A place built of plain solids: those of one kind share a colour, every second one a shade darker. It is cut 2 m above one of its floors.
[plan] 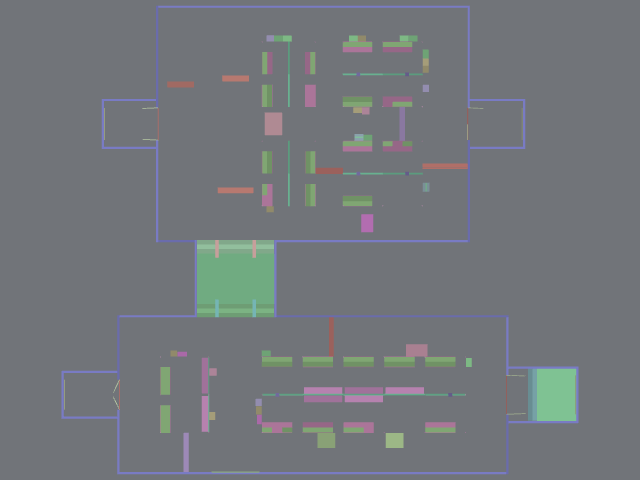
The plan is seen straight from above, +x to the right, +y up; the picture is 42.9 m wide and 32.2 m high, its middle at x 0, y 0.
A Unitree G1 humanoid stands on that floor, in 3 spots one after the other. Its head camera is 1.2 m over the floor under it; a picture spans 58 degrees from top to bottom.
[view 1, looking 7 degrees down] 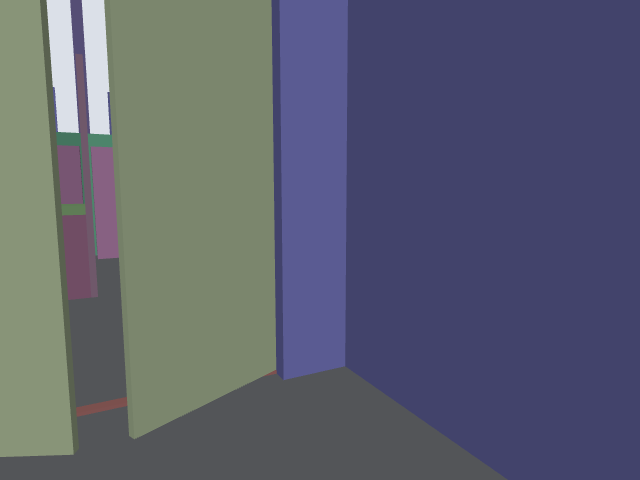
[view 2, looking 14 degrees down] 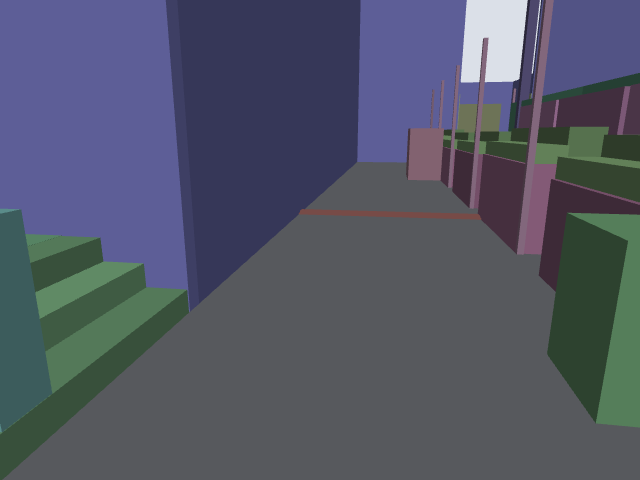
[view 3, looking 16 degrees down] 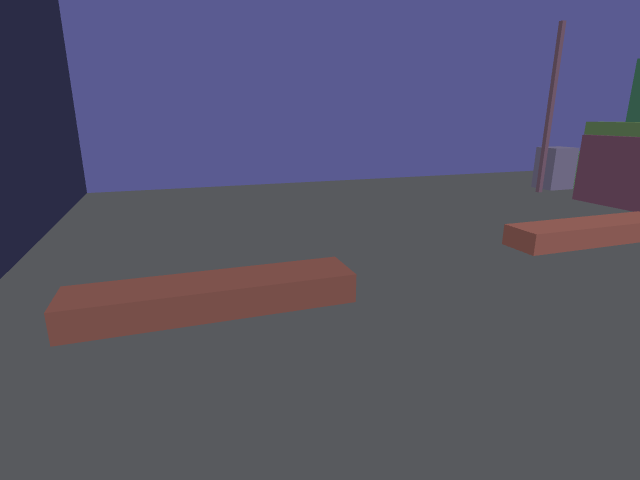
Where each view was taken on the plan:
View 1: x -15.98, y -10.38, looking -28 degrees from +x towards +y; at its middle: wall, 2.72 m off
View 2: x -5.67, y -6.50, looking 9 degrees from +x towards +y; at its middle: ground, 4.96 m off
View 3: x -9.55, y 7.79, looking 71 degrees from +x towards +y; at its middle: ground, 4.35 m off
